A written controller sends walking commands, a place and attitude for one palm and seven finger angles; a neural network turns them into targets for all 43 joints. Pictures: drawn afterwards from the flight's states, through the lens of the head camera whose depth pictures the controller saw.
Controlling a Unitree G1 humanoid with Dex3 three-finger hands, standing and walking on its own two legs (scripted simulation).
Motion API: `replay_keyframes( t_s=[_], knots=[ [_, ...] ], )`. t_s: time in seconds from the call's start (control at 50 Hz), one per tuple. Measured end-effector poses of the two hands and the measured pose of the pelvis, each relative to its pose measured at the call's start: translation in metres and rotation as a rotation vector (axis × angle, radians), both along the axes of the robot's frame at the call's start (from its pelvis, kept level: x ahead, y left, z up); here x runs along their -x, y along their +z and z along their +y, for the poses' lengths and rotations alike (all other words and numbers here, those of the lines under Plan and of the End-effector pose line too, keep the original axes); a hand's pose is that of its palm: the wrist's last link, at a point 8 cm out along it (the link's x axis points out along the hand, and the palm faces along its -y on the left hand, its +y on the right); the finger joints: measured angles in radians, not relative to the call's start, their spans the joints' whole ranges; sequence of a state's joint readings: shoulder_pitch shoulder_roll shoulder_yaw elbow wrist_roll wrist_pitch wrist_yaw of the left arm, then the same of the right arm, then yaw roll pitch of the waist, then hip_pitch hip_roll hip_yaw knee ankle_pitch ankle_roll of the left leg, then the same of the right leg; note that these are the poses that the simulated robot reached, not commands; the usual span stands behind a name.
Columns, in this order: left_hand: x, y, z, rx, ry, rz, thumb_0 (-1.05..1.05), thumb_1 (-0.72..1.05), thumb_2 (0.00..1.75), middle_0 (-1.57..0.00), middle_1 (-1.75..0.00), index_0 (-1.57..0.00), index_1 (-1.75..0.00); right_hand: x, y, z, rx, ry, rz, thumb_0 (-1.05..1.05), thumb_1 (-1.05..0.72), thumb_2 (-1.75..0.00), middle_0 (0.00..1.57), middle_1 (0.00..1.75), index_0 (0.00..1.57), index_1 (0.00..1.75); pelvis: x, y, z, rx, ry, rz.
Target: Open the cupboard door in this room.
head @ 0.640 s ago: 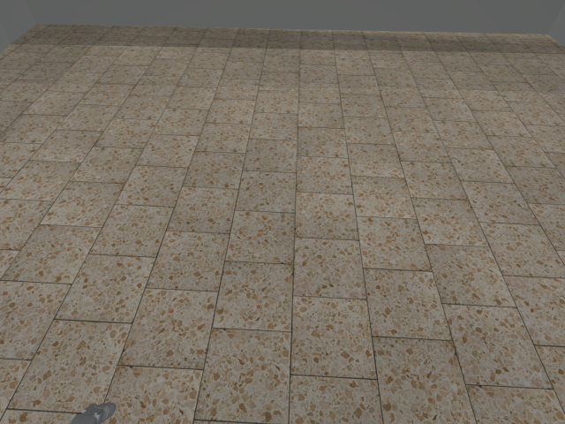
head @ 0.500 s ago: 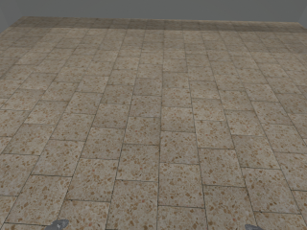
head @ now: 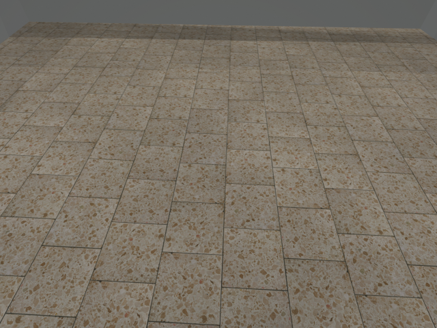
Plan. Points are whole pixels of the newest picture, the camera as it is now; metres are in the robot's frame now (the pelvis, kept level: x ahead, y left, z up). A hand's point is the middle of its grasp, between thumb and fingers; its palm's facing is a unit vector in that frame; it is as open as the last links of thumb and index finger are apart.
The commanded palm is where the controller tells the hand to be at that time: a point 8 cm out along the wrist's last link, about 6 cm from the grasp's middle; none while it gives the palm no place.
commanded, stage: stand and wait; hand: left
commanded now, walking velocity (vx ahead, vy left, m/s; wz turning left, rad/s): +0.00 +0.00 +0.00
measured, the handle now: out of the picture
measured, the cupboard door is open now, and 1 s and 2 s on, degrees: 0 0 0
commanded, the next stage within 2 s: turn or walk to find it in 0.26 s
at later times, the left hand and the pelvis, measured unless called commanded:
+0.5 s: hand out of the picture +0.06 +0.24 -0.16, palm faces +0.01 -0.95 -0.32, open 7.3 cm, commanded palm none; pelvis -0.01 +0.00 +0.00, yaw +3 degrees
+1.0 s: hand out of the picture +0.00 +0.20 -0.16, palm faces +0.23 -0.93 -0.30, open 7.3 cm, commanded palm none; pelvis -0.05 -0.02 -0.01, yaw +13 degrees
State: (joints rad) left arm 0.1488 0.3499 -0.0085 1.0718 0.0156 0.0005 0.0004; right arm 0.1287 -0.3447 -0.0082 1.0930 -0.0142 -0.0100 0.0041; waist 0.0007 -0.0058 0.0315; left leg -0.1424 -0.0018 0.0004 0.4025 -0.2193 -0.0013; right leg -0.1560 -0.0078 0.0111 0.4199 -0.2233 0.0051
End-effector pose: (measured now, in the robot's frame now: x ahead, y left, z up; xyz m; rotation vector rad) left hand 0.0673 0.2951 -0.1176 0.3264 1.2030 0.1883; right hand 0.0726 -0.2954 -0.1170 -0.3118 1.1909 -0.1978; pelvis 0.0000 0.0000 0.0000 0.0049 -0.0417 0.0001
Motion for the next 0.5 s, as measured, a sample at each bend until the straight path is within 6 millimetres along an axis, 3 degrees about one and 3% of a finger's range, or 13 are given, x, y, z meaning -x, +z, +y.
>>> replay_keyframes(
  t_s=[0.38, 0.5],
  knots=[
    [0.003, 0.001, -0.006, 0.007, -0.002, -0.02, 0.0, 0.9, 0.9, -0.21, -0.3, -0.21, -0.3, 0.019, -0.003, -0.001, -0.01, -0.004, 0.024, 0.01, -0.9, -0.9, 0.2, 0.3, 0.2, 0.3, 0.012, 0.0, -0.003, 0.001, 0.011, 0.003],
    [0.017, -0.01, -0.015, 0.027, 0.043, -0.004, 0.0, 0.91, 0.9, -0.2, -0.3, -0.21, -0.3, 0.024, -0.013, 0.015, -0.037, 0.016, 0.067, 0.01, -0.9, -0.9, 0.2, 0.3, 0.2, 0.3, 0.015, -0.005, -0.001, 0.007, 0.044, 0.021]
  ],
)
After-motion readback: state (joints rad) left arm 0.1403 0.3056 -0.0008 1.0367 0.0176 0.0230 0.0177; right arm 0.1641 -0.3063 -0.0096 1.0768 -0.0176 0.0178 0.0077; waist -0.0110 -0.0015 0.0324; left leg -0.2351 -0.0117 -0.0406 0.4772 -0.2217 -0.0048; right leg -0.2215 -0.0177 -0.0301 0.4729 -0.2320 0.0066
